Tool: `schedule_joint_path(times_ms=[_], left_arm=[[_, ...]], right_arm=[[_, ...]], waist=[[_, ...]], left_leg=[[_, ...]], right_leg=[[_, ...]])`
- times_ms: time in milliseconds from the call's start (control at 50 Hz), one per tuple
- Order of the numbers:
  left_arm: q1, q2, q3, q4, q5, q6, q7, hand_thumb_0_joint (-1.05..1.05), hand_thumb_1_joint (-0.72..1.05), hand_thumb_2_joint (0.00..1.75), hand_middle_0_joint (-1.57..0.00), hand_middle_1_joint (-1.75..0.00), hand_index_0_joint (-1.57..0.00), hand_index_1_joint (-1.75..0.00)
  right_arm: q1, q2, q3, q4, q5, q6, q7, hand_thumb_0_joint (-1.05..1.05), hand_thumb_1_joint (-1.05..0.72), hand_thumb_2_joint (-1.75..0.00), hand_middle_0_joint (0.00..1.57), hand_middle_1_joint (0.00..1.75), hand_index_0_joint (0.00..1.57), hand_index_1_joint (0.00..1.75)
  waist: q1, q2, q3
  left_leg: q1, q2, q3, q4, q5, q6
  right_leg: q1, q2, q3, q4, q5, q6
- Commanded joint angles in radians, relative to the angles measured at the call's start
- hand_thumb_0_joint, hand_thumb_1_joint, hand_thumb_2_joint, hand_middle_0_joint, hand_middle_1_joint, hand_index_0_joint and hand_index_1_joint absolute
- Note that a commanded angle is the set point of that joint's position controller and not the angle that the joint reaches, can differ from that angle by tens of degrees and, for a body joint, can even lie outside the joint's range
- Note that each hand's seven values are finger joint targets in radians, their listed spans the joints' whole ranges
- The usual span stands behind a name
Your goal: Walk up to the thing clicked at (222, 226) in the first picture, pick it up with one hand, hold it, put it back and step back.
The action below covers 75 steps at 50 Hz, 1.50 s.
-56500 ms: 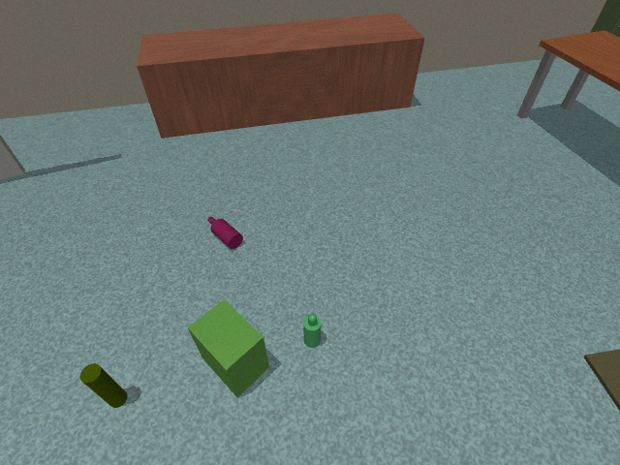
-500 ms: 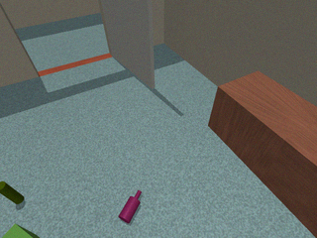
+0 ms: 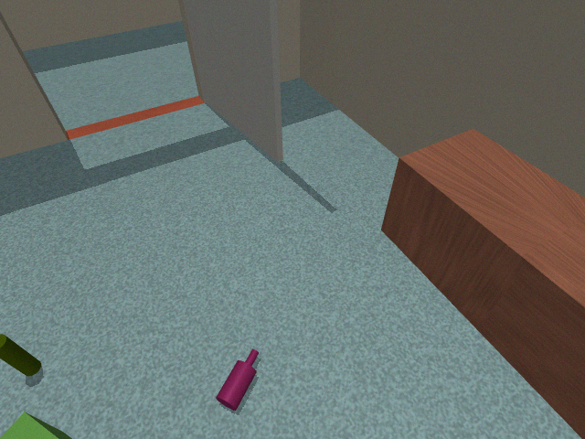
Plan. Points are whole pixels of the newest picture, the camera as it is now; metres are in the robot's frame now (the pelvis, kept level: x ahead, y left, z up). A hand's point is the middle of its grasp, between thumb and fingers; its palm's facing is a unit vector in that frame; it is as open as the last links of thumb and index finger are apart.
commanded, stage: stand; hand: left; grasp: from above
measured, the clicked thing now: (241, 376) +0.48 +0.20 -0.75
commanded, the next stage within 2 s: step back in 0.24 s
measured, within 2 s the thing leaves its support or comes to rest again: neither
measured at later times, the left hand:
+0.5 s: hand out of the picture +0.09 +0.30 -0.17, palm faces -0.02 -0.93 -0.38, open 7.4 cm
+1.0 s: hand out of the picture -0.03 +0.30 -0.17, palm faces -0.09 -0.92 -0.39, open 7.4 cm
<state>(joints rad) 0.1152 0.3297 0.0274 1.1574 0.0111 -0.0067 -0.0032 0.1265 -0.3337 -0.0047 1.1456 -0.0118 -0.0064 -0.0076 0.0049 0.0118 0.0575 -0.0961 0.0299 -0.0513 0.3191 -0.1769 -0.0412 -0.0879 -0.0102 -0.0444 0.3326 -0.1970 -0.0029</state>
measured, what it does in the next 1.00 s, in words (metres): walks backwards: right foot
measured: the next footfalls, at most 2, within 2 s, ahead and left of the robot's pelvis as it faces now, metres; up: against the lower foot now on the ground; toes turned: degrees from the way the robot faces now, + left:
right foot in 0.92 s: -0.10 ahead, -0.07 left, +0.00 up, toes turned -1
left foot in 1.26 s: -0.18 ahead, +0.17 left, +0.00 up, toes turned -3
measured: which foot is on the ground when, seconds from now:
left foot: down 0.00-0.94, up 0.96-1.00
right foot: down 0.00-0.52, up 0.54-0.90, down 0.92-1.00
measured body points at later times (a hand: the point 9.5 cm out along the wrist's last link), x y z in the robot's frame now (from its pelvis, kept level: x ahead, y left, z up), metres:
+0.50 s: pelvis -0.03 +0.03 -0.02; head +0.03 +0.04 +0.42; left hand +0.09 +0.35 -0.15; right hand +0.05 -0.29 -0.14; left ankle -0.04 +0.15 -0.74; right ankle -0.01 -0.11 -0.75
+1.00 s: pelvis -0.13 +0.04 -0.03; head -0.08 +0.02 +0.42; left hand -0.02 +0.34 -0.14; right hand -0.04 -0.28 -0.16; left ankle -0.07 +0.16 -0.72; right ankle -0.14 -0.07 -0.75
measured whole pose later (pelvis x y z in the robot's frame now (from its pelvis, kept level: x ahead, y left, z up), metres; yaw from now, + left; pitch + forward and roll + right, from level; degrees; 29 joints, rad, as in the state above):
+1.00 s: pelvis -0.13 +0.04 -0.03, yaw -4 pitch -3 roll +0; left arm 0.16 0.36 0.07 0.88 0.03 0.04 -0.01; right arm 0.10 -0.38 -0.05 0.87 0.00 0.06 -0.02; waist 0.00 0.02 0.19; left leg -0.45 -0.04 -0.05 0.91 -0.46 0.01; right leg -0.26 0.03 0.04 0.69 -0.38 -0.03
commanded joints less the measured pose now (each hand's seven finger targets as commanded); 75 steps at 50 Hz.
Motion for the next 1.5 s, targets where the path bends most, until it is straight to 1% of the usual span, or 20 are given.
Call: schedule_joint_path(times_ms=[0, 200, 260, 360, 460, 520, 600, 720, 820, 880, 920, 940, 1020, 1180, 1220, 1240, 1260, 1280, 1360, 1480], left_arm=[[-0.041, 0.210, 0.038, -0.065, -0.001, -0.025, 0.019, 0.00, 0.90, 0.90, -0.20, -0.30, -0.20, -0.30], [-0.041, 0.216, 0.036, -0.073, -0.001, -0.026, 0.018, 0.00, 0.90, 0.90, -0.20, -0.30, -0.20, -0.30], [-0.015, 0.291, 0.091, -0.130, -0.024, -0.011, 0.026, 0.00, 0.90, 0.90, -0.20, -0.30, -0.20, -0.30], [-0.142, 0.314, 0.104, -0.267, 0.013, 0.004, 0.031, 0.00, 0.90, 0.90, -0.20, -0.30, -0.20, -0.30], [-0.143, 0.278, 0.087, -0.316, 0.002, 0.032, 0.029, 0.00, 0.90, 0.90, -0.20, -0.30, -0.20, -0.30], [-0.071, 0.212, 0.081, -0.333, -0.010, 0.059, 0.045, 0.00, 0.90, 0.90, -0.20, -0.30, -0.20, -0.30], [-0.005, 0.236, 0.080, -0.307, -0.022, 0.056, 0.052, 0.00, 0.90, 0.90, -0.20, -0.30, -0.20, -0.30], [-0.036, 0.235, 0.090, -0.357, -0.001, 0.039, 0.038, 0.00, 0.90, 0.90, -0.20, -0.30, -0.20, -0.30], [0.048, 0.229, 0.100, -0.347, 0.003, 0.029, 0.022, 0.00, 0.90, 0.90, -0.20, -0.30, -0.20, -0.30], [0.163, 0.222, 0.107, -0.306, 0.016, 0.020, 0.018, 0.00, 0.90, 0.90, -0.20, -0.30, -0.20, -0.30], [0.100, 0.380, 0.141, -0.346, 0.013, 0.015, 0.014, 0.00, 0.90, 0.90, -0.20, -0.30, -0.20, -0.30], [0.039, 0.402, 0.143, -0.389, 0.026, 0.008, 0.018, 0.00, 0.90, 0.90, -0.20, -0.30, -0.20, -0.30], [-0.074, 0.286, 0.120, -0.430, 0.020, 0.010, 0.033, 0.00, 0.90, 0.90, -0.20, -0.30, -0.20, -0.30], [0.036, 0.284, 0.109, -0.450, 0.014, 0.028, 0.038, 0.00, 0.90, 0.90, -0.20, -0.30, -0.20, -0.30], [0.007, 0.288, 0.100, -0.464, 0.004, 0.038, 0.030, 0.00, 0.90, 0.90, -0.20, -0.30, -0.20, -0.30], [0.027, 0.253, 0.090, -0.470, 0.000, 0.043, 0.027, 0.00, 0.90, 0.90, -0.20, -0.30, -0.20, -0.30], [0.021, 0.216, 0.084, -0.482, -0.007, 0.039, 0.028, 0.00, 0.90, 0.90, -0.20, -0.30, -0.20, -0.30], [-0.048, 0.258, 0.109, -0.475, 0.005, 0.040, 0.044, 0.00, 0.90, 0.90, -0.20, -0.30, -0.20, -0.30], [0.083, 0.252, 0.111, -0.409, -0.010, 0.045, 0.040, 0.00, 0.90, 0.90, -0.20, -0.30, -0.20, -0.30], [0.072, 0.231, 0.107, -0.422, 0.004, 0.037, 0.027, 0.00, 0.90, 0.90, -0.20, -0.30, -0.20, -0.30]], right_arm=[[-0.047, -0.205, -0.036, -0.060, -0.004, -0.020, -0.010, 0.00, -0.90, -0.90, 0.20, 0.30, 0.20, 0.30], [-0.033, -0.205, -0.032, -0.062, -0.003, -0.021, -0.009, 0.00, -0.90, -0.90, 0.20, 0.30, 0.20, 0.30], [-0.049, -0.231, -0.054, -0.127, 0.022, 0.008, -0.001, 0.00, -0.90, -0.90, 0.20, 0.30, 0.20, 0.30], [0.061, -0.225, -0.085, -0.195, 0.014, 0.051, 0.012, 0.00, -0.90, -0.90, 0.20, 0.30, 0.20, 0.30], [0.109, -0.217, -0.098, -0.215, -0.005, 0.033, 0.013, 0.00, -0.90, -0.90, 0.20, 0.30, 0.20, 0.30], [0.066, -0.394, -0.137, -0.272, -0.020, 0.011, 0.006, 0.00, -0.90, -0.90, 0.20, 0.30, 0.20, 0.30], [-0.039, -0.293, -0.115, -0.325, -0.022, 0.009, -0.020, 0.00, -0.90, -0.90, 0.20, 0.30, 0.20, 0.30], [0.074, -0.278, -0.121, -0.337, -0.010, 0.010, -0.034, 0.00, -0.90, -0.90, 0.20, 0.30, 0.20, 0.30], [0.022, -0.307, -0.114, -0.372, -0.009, 0.019, -0.025, 0.00, -0.90, -0.90, 0.20, 0.30, 0.20, 0.30], [-0.034, -0.293, -0.106, -0.378, 0.006, 0.030, -0.015, 0.00, -0.90, -0.90, 0.20, 0.30, 0.20, 0.30], [-0.059, -0.223, -0.091, -0.394, 0.018, 0.034, -0.017, 0.00, -0.90, -0.90, 0.20, 0.30, 0.20, 0.30], [-0.056, -0.246, -0.102, -0.374, 0.007, 0.041, -0.026, 0.00, -0.90, -0.90, 0.20, 0.30, 0.20, 0.30], [0.059, -0.246, -0.091, -0.328, 0.022, 0.031, -0.025, 0.00, -0.90, -0.90, 0.20, 0.30, 0.20, 0.30], [0.079, -0.217, -0.087, -0.344, 0.001, 0.019, -0.019, 0.00, -0.90, -0.90, 0.20, 0.30, 0.20, 0.30], [0.141, -0.228, -0.100, -0.318, -0.007, 0.011, -0.013, 0.00, -0.90, -0.90, 0.20, 0.30, 0.20, 0.30], [0.130, -0.278, -0.115, -0.325, -0.022, 0.007, -0.013, 0.00, -0.90, -0.90, 0.20, 0.30, 0.20, 0.30], [0.067, -0.389, -0.133, -0.350, -0.021, 0.007, -0.004, 0.00, -0.90, -0.90, 0.20, 0.30, 0.20, 0.30], [0.068, -0.430, -0.143, -0.358, -0.023, 0.006, -0.001, 0.00, -0.90, -0.90, 0.20, 0.30, 0.20, 0.30], [-0.055, -0.295, -0.107, -0.380, -0.023, 0.003, -0.019, 0.00, -0.90, -0.90, 0.20, 0.30, 0.20, 0.30], [0.032, -0.285, -0.115, -0.388, -0.015, 0.006, -0.024, 0.00, -0.90, -0.90, 0.20, 0.30, 0.20, 0.30]], waist=[[0.002, 0.003, -0.056], [-0.005, -0.010, -0.076], [-0.009, -0.043, -0.041], [-0.053, -0.197, -0.103], [-0.049, -0.120, -0.090], [-0.041, 0.173, -0.119], [0.020, 0.159, -0.142], [-0.054, 0.099, -0.116], [-0.036, 0.141, -0.153], [0.028, 0.104, -0.164], [0.035, -0.255, -0.067], [0.039, -0.246, -0.023], [-0.028, -0.147, -0.033], [0.021, -0.206, -0.124], [-0.025, -0.161, -0.130], [-0.016, -0.041, -0.129], [-0.016, 0.218, -0.111], [-0.076, 0.224, -0.094], [0.031, 0.123, -0.044], [-0.039, 0.150, -0.094]], left_leg=[[-0.029, 0.087, -0.056, -0.040, 0.122, 0.053], [-0.019, 0.090, -0.054, -0.044, 0.145, 0.051], [-0.113, 0.019, -0.010, 0.229, 0.311, 0.079], [-0.169, -0.050, -0.048, 0.623, -0.354, 0.100], [-0.141, -0.033, 0.034, 0.174, 0.035, 0.082], [-0.072, 0.310, -0.402, 0.091, 0.687, 0.276], [0.025, 0.207, -0.207, 0.172, 0.601, 0.248], [0.133, 0.251, -0.222, 0.195, 0.602, 0.315], [0.015, 0.224, -0.184, 0.201, 0.380, 0.274], [-0.160, 0.165, -0.123, 0.269, 0.185, 0.173], [-0.384, -0.122, 0.025, 0.602, -0.330, 0.053], [-0.356, -0.122, -0.080, 0.820, -0.457, 0.040], [-0.365, -0.160, -0.112, 0.913, -0.314, 0.034], [-0.268, -0.066, 0.023, 0.337, -0.289, 0.045], [-0.103, -0.051, 0.033, 0.117, -0.025, 0.065], [-0.041, 0.069, -0.151, 0.078, 0.061, 0.106], [-0.041, 0.286, -0.425, 0.020, 0.181, 0.232], [-0.177, 0.381, -0.518, 0.012, 0.293, 0.352], [-0.143, 0.225, -0.212, 0.086, 0.344, 0.264], [0.044, 0.240, -0.187, 0.147, 0.408, 0.311]], right_leg=[[0.008, -0.119, 0.096, -0.065, 0.117, -0.014], [0.015, -0.118, 0.092, -0.058, 0.138, -0.013], [-0.011, -0.166, 0.137, 0.045, 0.490, -0.086], [-0.151, -0.360, 0.250, 0.066, 0.467, -0.254], [-0.119, -0.209, 0.132, 0.300, 0.348, -0.126], [-0.325, 0.118, 0.214, 0.723, -0.498, -0.029], [-0.426, 0.108, 0.255, 0.888, -0.339, -0.024], [-0.426, 0.073, 0.189, 0.701, -0.355, 0.027], [-0.242, 0.038, 0.091, 0.418, -0.276, 0.001], [-0.043, 0.015, 0.089, 0.126, -0.011, -0.052], [-0.140, -0.330, 0.549, -0.006, 0.104, -0.277], [-0.269, -0.420, 0.647, -0.019, 0.181, -0.353], [-0.179, -0.215, 0.285, 0.093, 0.366, -0.220], [0.049, -0.226, 0.272, 0.222, 0.484, -0.199], [-0.099, -0.190, 0.246, 0.275, 0.344, -0.139], [-0.227, -0.114, 0.217, 0.355, 0.146, -0.080], [-0.384, 0.084, 0.090, 0.521, -0.226, -0.023], [-0.343, 0.109, 0.191, 0.740, -0.482, -0.012], [-0.407, 0.122, 0.246, 0.959, -0.317, -0.017], [-0.396, 0.069, 0.178, 0.725, -0.338, 0.041]])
